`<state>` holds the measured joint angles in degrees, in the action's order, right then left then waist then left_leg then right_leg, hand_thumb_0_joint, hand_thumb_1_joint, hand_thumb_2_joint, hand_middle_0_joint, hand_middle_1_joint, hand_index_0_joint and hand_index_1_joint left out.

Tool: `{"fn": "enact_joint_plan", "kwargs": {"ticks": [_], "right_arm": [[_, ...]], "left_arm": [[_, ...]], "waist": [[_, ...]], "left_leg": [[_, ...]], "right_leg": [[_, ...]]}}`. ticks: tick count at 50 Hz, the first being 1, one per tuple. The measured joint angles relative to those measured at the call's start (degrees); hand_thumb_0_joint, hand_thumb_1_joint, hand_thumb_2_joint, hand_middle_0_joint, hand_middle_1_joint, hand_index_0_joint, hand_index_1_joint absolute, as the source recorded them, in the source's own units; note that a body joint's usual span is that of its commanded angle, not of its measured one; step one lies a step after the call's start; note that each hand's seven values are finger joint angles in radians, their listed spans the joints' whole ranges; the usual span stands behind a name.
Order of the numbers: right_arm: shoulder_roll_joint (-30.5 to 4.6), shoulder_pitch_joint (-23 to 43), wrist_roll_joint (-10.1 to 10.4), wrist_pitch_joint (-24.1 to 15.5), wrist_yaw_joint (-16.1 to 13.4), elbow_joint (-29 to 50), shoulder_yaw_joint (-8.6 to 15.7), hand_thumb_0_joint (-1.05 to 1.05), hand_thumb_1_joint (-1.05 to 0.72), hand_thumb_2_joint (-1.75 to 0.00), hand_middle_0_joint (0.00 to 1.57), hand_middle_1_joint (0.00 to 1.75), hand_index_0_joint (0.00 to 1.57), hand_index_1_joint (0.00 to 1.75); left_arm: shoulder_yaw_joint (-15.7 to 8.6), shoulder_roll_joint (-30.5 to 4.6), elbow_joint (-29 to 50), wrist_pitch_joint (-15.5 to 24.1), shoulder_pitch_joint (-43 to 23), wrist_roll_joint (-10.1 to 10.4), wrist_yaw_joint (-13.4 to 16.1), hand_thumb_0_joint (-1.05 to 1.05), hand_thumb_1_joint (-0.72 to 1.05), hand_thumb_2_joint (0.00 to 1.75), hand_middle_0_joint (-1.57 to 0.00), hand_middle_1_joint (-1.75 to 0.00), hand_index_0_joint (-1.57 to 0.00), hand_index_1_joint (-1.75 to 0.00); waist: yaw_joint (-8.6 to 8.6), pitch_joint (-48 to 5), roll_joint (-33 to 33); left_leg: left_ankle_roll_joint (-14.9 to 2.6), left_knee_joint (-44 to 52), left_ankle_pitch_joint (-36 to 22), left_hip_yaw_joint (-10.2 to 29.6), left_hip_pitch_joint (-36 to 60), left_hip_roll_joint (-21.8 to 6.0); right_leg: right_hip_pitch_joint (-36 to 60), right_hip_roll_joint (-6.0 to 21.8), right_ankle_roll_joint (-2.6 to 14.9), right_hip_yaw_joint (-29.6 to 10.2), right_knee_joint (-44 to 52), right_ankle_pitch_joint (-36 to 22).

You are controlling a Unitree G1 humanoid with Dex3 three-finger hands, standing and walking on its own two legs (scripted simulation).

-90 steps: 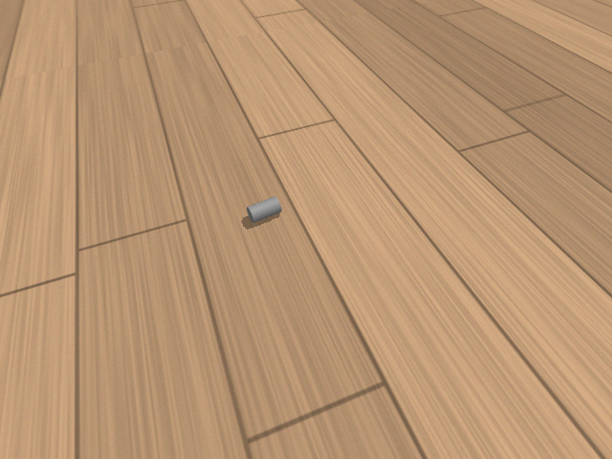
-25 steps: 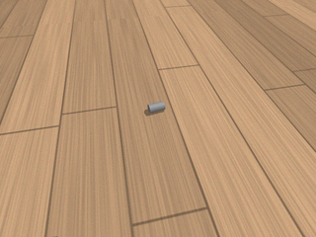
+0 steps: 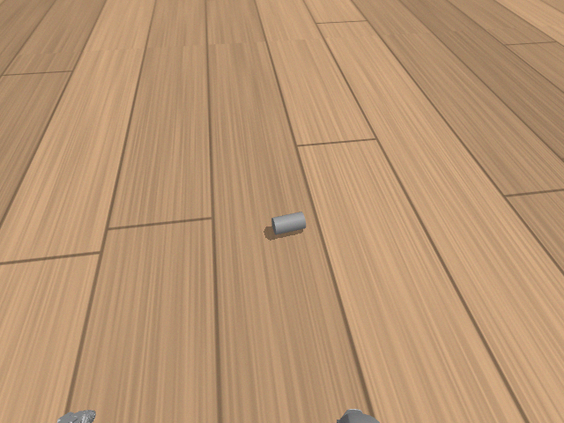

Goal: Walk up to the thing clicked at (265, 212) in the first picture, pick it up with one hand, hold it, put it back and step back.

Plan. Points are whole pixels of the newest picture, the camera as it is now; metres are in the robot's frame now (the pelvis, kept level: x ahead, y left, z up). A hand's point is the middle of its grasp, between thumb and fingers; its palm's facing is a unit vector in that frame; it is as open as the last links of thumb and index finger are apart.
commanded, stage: walk up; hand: left
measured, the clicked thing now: (288, 223) +1.03 -0.03 -0.72
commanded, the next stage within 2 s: none
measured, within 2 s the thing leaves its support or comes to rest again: neither
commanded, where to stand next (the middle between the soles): +0.77 -0.34 m, yaw +14 degrees
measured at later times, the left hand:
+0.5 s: hand (175, 388) +0.22 +0.19 -0.17, palm faces +0.08 -0.95 -0.31, open 7.4 cm
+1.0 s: hand (250, 264) +0.44 +0.08 -0.13, palm faces +0.13 -0.91 -0.38, open 7.4 cm
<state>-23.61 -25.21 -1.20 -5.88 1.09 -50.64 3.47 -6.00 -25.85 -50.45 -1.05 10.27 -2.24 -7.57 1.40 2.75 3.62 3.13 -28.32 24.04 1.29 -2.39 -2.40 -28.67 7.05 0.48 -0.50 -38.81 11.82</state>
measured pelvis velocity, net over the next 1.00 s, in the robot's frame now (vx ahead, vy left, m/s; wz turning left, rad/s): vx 0.41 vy -0.21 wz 0.15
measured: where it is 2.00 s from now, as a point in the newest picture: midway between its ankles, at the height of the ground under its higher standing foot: (380, 294)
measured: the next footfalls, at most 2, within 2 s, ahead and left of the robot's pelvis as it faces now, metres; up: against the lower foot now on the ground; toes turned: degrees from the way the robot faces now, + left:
right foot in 0.02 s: +0.18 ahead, -0.16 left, +0.00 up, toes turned -3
left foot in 0.44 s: +0.35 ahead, +0.03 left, +0.00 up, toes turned +11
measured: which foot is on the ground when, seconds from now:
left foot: down 0.00-0.06, up 0.08-0.42, down 0.44-0.86, up 0.88-1.00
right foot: up 0.00-0.00, down 0.02-0.46, up 0.48-0.82, down 0.84-1.00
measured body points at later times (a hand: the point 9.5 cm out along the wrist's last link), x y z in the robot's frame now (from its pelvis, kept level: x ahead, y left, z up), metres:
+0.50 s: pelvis +0.23 -0.08 -0.01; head +0.25 -0.05 +0.43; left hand +0.22 +0.24 -0.14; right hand +0.36 -0.40 -0.09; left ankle +0.31 +0.03 -0.72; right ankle +0.15 -0.17 -0.69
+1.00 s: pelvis +0.41 -0.21 -0.01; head +0.43 -0.22 +0.44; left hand +0.44 +0.12 -0.10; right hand +0.52 -0.55 -0.11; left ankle +0.41 -0.07 -0.67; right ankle +0.47 -0.33 -0.72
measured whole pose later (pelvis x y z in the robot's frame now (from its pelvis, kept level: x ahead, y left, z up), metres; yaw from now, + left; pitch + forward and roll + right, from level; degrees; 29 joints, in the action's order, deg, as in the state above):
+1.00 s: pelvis +0.41 -0.21 -0.01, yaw +9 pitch -2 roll +0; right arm -27.5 -18.3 -0.2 -4.2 -1.3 -52.1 3.6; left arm -4.9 -24.3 -45.3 0.8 16.1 -2.0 -5.1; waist -2.0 3.2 -0.8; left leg -2.3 -62.4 26.4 -1.5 -28.7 -4.1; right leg -21.1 4.0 1.5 4.9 -42.1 19.1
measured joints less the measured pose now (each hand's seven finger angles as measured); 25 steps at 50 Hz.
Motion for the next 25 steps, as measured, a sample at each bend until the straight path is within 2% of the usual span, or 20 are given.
{"fn": "enact_joint_plan", "kwargs": {"ticks": [1, 2, 3, 4, 6, 8, 10, 14, 17, 20, 22, 23, 25], "right_arm": [[-0.3, -0.2, 0.0, 0.2, -0.2, 0.2, -0.1, 0.01, -0.90, -0.90, 0.21, 0.30, 0.21, 0.30], [-0.7, 0.0, 0.0, 0.5, -0.5, 0.1, -0.1, 0.01, -0.90, -0.90, 0.21, 0.30, 0.21, 0.30], [-1.0, 0.7, 0.2, 1.0, -0.9, -0.2, 0.0, 0.01, -0.90, -0.90, 0.21, 0.30, 0.21, 0.30], [-1.0, 1.6, 0.5, 1.6, -1.3, -0.6, -0.1, 0.01, -0.90, -0.90, 0.21, 0.30, 0.21, 0.30], [-1.0, 3.6, 0.8, 2.3, -1.8, -1.0, -0.4, 0.01, -0.90, -0.90, 0.21, 0.30, 0.21, 0.30], [-1.4, 5.3, 0.9, 2.1, -1.5, -0.8, -0.5, 0.01, -0.91, -0.90, 0.21, 0.30, 0.21, 0.30], [-1.7, 6.3, 0.9, 1.5, -0.9, 0.0, -0.3, 0.01, -0.91, -0.90, 0.21, 0.30, 0.21, 0.30], [-1.7, 7.4, 0.6, 1.1, 0.2, 1.2, 0.1, 0.01, -0.91, -0.90, 0.21, 0.30, 0.20, 0.30], [-1.2, 7.6, 0.5, 1.3, 0.5, 1.5, 0.1, 0.01, -0.91, -0.90, 0.21, 0.30, 0.20, 0.30], [-0.7, 7.5, 0.6, 1.2, 0.3, 1.8, 0.1, 0.01, -0.91, -0.90, 0.21, 0.30, 0.20, 0.30], [-0.8, 7.1, 0.7, 0.6, -0.1, 2.6, 0.1, 0.01, -0.91, -0.90, 0.21, 0.30, 0.20, 0.30], [-0.7, 7.5, 0.4, 0.1, -0.5, 3.0, 0.2, 0.01, -0.91, -0.90, 0.21, 0.30, 0.20, 0.30], [-0.7, 8.0, 0.3, -0.2, -1.3, 4.5, 0.1, 0.01, -0.91, -0.90, 0.21, 0.30, 0.21, 0.30]], "left_arm": [[-0.1, 0.1, 0.5, 0.3, -0.4, 0.1, 0.1, 0.01, 0.91, 0.90, -0.20, -0.30, -0.20, -0.30], [-0.4, 0.5, 1.0, 0.9, -0.9, 0.2, 0.3, 0.01, 0.91, 0.90, -0.20, -0.30, -0.20, -0.30], [-0.6, 1.2, 1.6, 1.5, -1.6, 0.1, 0.7, 0.01, 0.91, 0.90, -0.20, -0.30, -0.20, -0.30], [-0.6, 1.7, 2.4, 2.3, -1.9, 0.2, 1.1, 0.01, 0.91, 0.90, -0.20, -0.30, -0.20, -0.30], [0.0, 2.8, 3.6, 2.9, -1.6, 0.7, 1.5, 0.01, 0.91, 0.90, -0.20, -0.30, -0.20, -0.30], [0.8, 3.9, 4.0, 3.0, -0.3, 1.0, 1.9, 0.01, 0.91, 0.90, -0.20, -0.30, -0.20, -0.30], [1.4, 4.5, 4.1, 3.1, 1.4, 0.9, 2.1, 0.01, 0.91, 0.90, -0.21, -0.30, -0.20, -0.30], [1.8, 4.0, 4.8, 3.2, 4.8, 0.4, 2.1, 0.01, 0.90, 0.90, -0.21, -0.30, -0.20, -0.30], [1.6, 2.7, 5.7, 3.0, 7.1, 0.0, 2.1, 0.01, 0.90, 0.90, -0.21, -0.30, -0.20, -0.30], [1.4, 1.4, 6.1, 2.3, 9.1, -0.1, 2.2, 0.01, 0.90, 0.90, -0.21, -0.30, -0.20, -0.30], [1.4, 0.7, 6.3, 1.8, 10.6, 0.1, 2.4, 0.01, 0.90, 0.90, -0.21, -0.30, -0.20, -0.30], [1.3, 0.5, 6.1, 1.5, 11.0, 0.2, 2.7, 0.01, 0.90, 0.90, -0.21, -0.30, -0.20, -0.30], [1.4, 1.0, 5.1, 0.3, 10.9, 0.4, 3.2, 0.01, 0.91, 0.90, -0.21, -0.30, -0.20, -0.30]], "waist": [[-0.07, 0.0, -0.5], [-0.34, 0.4, -1.6], [-0.61, 1.3, -3.2], [-0.97, 1.8, -3.7], [-1.75, 2.3, -3.8], [-2.43, 2.2, -4.4], [-2.80, 1.7, -5.0], [-3.77, 1.3, -4.9], [-4.88, 1.5, -3.8], [-5.63, 1.9, -2.3], [-5.72, 1.9, -1.3], [-5.44, 2.4, -0.2], [-4.43, 3.1, 0.7]], "left_leg": [[0.40, -1.6, 1.8, 0.4, 0.2, -0.7], [0.05, -5.3, 3.7, 1.0, -0.5, -1.9], [-1.19, -12.3, 4.0, 1.7, -2.8, -3.4], [-2.72, -20.8, 3.3, 2.7, -6.3, -3.1], [-4.85, -34.8, 1.9, 2.8, -13.5, -1.0], [-5.95, -39.6, -1.1, 1.1, -18.9, -0.5], [-5.96, -37.8, -3.9, -0.7, -23.0, -1.0], [-4.57, -27.2, -6.2, -2.8, -27.4, -1.6], [-3.98, -18.4, -8.7, -4.3, -27.9, -1.7], [-4.42, -11.2, -12.3, -5.8, -25.8, -1.0], [-5.61, -6.4, -14.9, -6.6, -22.4, 0.4], [-6.15, -7.5, -15.1, -6.9, -22.1, 1.2], [-6.30, -11.4, -11.3, -7.0, -22.2, 1.5]], "right_leg": [[1.5, -0.7, 0.46, 0.7, 1.9, 0.2], [2.6, -1.9, 0.34, 1.4, 2.5, -2.6], [3.1, -3.0, 0.03, 2.7, 0.6, -2.1], [3.3, -3.3, -0.10, 3.4, -1.2, -0.2], [5.1, -3.2, 0.25, 4.2, -1.5, 2.1], [8.2, -3.7, 1.06, 4.9, 1.2, 2.7], [11.2, -4.5, 1.71, 5.9, 4.4, 2.7], [16.0, -6.4, 2.92, 7.7, 8.7, 3.9], [18.8, -7.5, 3.17, 9.0, 9.4, 6.3], [21.1, -8.1, 3.16, 10.2, 7.8, 10.3], [21.3, -7.8, 3.06, 10.6, 3.1, 14.6], [19.9, -6.8, 3.08, 10.1, -2.1, 16.3], [14.2, -7.3, 1.96, 6.2, -16.6, 17.8]]}}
